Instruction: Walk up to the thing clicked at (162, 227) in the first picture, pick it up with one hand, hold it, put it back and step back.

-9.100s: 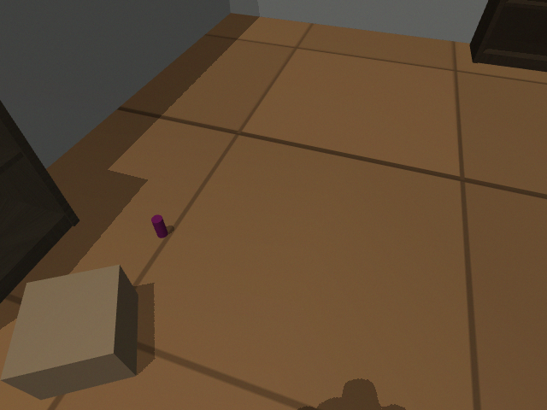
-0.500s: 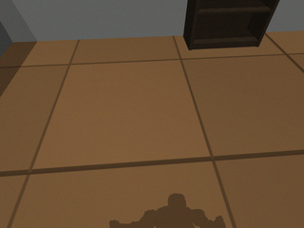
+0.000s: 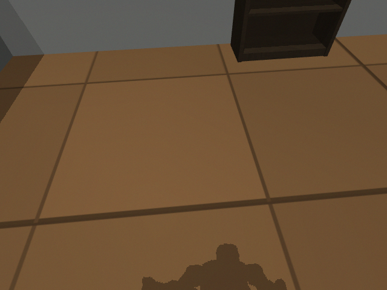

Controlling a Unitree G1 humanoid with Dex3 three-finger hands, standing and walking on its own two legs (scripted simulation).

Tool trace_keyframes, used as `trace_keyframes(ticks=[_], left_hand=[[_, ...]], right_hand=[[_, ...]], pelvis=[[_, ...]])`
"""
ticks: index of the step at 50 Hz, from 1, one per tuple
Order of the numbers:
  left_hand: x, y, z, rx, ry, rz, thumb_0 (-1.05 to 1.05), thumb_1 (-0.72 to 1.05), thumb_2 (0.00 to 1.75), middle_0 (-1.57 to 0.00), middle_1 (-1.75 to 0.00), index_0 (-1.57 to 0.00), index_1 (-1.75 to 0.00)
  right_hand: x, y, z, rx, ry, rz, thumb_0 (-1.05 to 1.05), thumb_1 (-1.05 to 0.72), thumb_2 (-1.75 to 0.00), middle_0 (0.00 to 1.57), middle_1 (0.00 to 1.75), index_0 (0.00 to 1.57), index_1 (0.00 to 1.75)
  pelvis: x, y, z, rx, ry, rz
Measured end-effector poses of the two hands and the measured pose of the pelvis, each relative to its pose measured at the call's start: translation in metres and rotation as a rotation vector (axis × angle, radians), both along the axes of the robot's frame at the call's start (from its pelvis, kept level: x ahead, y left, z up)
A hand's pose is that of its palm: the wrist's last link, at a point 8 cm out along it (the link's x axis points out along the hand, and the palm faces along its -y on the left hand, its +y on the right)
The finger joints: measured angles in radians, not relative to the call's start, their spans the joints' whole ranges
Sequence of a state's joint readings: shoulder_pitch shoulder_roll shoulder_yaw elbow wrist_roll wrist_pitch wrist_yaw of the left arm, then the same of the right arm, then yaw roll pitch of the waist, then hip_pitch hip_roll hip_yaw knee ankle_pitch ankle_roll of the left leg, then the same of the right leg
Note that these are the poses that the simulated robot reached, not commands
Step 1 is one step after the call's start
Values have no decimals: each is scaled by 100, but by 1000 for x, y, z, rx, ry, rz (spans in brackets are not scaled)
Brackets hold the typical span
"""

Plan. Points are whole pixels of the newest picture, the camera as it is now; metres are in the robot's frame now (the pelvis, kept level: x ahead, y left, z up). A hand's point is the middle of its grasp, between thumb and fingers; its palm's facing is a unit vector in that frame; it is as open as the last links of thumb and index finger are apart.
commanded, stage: stand
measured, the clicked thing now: out of the picture -0.22 +0.86 -0.73
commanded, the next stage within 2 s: none
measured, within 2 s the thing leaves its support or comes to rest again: neither
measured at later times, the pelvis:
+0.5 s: pelvis +0.01 +0.00 +0.00, yaw +0 degrees
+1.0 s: pelvis +0.01 +0.00 +0.00, yaw +0 degrees
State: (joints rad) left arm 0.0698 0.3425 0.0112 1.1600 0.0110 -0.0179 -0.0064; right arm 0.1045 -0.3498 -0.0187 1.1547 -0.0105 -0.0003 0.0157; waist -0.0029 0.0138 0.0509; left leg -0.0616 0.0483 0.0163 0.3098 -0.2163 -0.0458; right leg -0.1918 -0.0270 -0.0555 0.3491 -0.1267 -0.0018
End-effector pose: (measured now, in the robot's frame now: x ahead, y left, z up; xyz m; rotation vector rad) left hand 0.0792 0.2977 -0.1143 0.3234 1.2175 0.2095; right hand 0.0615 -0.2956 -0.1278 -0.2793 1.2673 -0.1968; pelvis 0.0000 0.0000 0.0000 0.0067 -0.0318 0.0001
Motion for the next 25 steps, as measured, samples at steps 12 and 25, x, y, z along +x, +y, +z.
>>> trace_keyframes(ticks=[12, 25], left_hand=[[12, -4, -1, -5, -7, -11, 1, 90, 90, -20, -30, -21, -30], [14, -5, 0, -7, -9, -4, 1, 90, 90, -20, -30, -21, -30]], right_hand=[[1, -5, 2, -13, 7, -6, 1, -91, -90, 21, 30, 20, 30], [15, -5, 3, -14, -19, 13, 1, -91, -90, 21, 30, 20, 30]], pelvis=[[6, -2, 0, -2, 2, -2], [10, -3, 0, -3, 1, -1]])
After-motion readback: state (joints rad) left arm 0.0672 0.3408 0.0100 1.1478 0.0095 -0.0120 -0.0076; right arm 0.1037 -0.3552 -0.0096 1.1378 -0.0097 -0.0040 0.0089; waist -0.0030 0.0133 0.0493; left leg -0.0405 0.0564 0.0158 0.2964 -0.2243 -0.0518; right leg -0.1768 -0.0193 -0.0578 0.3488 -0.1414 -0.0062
